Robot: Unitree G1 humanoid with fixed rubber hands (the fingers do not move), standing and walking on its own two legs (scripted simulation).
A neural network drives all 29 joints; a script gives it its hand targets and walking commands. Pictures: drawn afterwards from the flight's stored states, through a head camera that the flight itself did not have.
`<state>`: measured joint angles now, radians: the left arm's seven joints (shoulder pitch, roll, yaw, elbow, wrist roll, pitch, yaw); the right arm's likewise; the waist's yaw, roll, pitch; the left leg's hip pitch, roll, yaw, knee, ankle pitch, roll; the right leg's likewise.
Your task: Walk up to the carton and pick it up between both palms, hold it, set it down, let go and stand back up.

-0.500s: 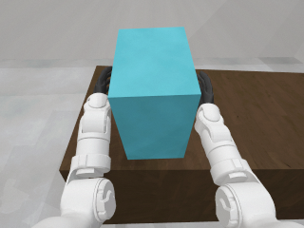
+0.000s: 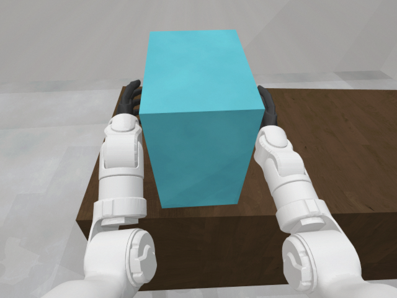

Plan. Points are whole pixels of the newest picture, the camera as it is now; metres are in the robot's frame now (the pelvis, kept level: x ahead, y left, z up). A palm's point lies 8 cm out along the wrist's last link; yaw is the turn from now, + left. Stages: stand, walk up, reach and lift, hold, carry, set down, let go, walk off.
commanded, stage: reach and lift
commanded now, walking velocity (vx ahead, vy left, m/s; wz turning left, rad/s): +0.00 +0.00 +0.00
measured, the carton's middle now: (196, 123) +0.43 +0.00 +0.15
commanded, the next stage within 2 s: hold in 0.74 s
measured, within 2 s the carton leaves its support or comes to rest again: neither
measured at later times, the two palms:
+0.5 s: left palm (122, 112) +0.39 +0.14 +0.21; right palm (263, 116) +0.38 -0.13 +0.21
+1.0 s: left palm (114, 105) +0.37 +0.15 +0.24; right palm (267, 105) +0.37 -0.12 +0.24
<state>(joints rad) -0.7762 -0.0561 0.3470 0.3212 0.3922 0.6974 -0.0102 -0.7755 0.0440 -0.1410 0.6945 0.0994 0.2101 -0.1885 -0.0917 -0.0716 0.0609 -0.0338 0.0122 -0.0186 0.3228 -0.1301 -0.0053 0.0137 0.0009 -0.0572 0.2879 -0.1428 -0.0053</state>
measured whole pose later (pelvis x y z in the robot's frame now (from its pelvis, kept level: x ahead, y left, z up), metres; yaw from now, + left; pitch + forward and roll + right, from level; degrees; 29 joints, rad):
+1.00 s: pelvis +0.01 +0.00 +0.00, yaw +0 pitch -12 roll -1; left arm -0.72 -0.05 0.34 0.08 0.38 0.85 -0.03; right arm -0.79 -0.03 0.03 0.53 0.29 0.36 -0.28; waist -0.10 -0.05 0.04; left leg 0.03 0.03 -0.02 0.36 -0.18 -0.01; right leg 0.09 0.01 -0.05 0.28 -0.17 -0.01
